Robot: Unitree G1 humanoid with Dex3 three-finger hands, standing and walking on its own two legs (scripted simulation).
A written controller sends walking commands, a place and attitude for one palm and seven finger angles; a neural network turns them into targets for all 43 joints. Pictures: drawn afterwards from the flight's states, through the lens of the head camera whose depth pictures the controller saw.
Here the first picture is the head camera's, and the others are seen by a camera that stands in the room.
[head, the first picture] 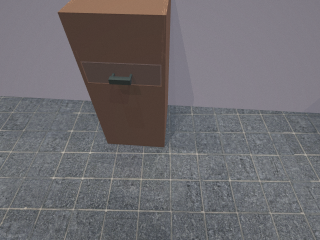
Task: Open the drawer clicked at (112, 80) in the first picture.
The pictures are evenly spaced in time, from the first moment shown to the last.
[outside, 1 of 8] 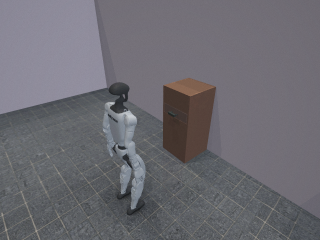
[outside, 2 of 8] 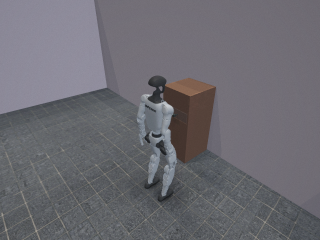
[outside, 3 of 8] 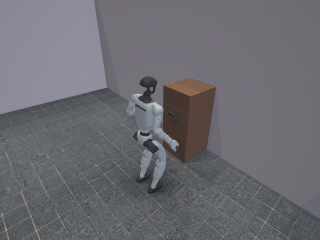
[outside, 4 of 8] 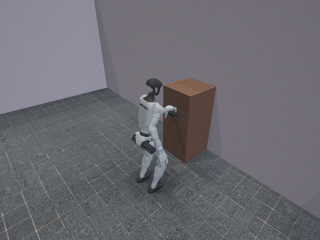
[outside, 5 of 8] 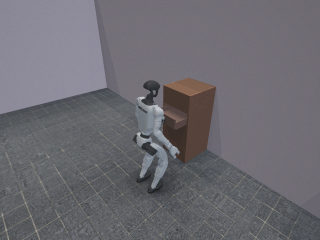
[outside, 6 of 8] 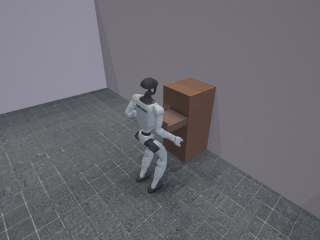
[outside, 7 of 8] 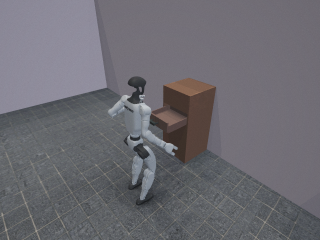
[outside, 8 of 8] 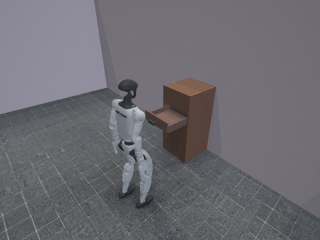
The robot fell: no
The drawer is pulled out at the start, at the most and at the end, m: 0.00 0.30 0.30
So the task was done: yes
